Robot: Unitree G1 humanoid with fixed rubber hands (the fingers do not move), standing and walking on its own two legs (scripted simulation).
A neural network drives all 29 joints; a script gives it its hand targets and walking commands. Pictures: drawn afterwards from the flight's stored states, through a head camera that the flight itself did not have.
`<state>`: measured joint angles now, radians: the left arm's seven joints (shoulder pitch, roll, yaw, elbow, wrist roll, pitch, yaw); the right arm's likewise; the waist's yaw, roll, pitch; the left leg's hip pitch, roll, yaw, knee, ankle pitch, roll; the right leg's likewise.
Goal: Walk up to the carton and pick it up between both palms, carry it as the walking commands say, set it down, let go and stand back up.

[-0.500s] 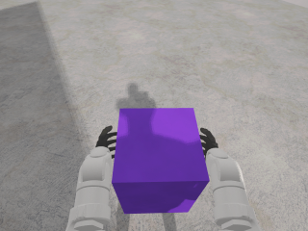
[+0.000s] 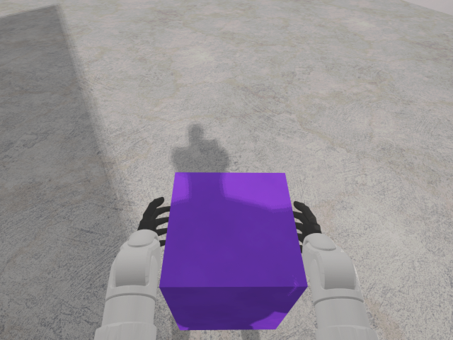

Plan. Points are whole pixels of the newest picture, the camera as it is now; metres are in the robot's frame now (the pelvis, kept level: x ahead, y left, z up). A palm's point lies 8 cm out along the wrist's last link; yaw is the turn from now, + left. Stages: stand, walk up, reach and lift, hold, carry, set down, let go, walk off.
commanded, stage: hold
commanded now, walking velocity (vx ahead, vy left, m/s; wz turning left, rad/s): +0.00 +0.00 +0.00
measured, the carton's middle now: (229, 256) +0.27 +0.00 -0.03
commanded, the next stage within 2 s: carry in 0.88 s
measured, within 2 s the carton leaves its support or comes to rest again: neither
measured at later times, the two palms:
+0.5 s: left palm (149, 241) +0.27 +0.15 +0.04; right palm (314, 246) +0.27 -0.15 +0.03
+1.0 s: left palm (147, 235) +0.28 +0.15 +0.04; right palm (310, 237) +0.28 -0.14 +0.04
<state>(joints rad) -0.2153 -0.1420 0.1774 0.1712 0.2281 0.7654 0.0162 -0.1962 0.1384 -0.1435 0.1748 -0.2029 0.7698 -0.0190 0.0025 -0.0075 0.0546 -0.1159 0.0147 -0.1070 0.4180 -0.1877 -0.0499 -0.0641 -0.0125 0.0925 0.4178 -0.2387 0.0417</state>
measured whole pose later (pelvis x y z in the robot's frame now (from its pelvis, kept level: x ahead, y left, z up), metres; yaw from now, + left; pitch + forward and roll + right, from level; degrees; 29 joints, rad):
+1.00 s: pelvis +0.00 +0.00 -0.01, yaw +0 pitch -3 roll +0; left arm -0.22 -0.14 0.18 0.13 0.21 0.81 0.02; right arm -0.20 0.14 -0.13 0.14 -0.18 0.81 -0.04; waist 0.02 -0.01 -0.05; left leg -0.26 0.01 -0.10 0.55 -0.25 -0.04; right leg -0.23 -0.02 0.08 0.60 -0.37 0.03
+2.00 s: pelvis +0.47 -0.01 -0.02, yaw +2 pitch +7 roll +1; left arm -0.21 -0.14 0.10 -0.26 0.11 1.20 0.12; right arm -0.22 0.14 -0.13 -0.27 -0.08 1.24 -0.13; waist 0.03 -0.04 -0.15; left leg -0.59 0.03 0.12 0.74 -0.34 0.01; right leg -0.04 -0.01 -0.19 0.40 -0.49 -0.04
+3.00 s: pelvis +1.25 -0.02 -0.02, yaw +5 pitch +7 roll -1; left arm -0.25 -0.15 0.07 -0.24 0.11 1.17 0.12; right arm -0.16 0.13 -0.14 -0.35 -0.07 1.22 -0.13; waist -0.04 0.02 -0.07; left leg -0.29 0.04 0.01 1.11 -0.54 -0.02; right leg -0.38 0.00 -0.21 0.60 -0.35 -0.08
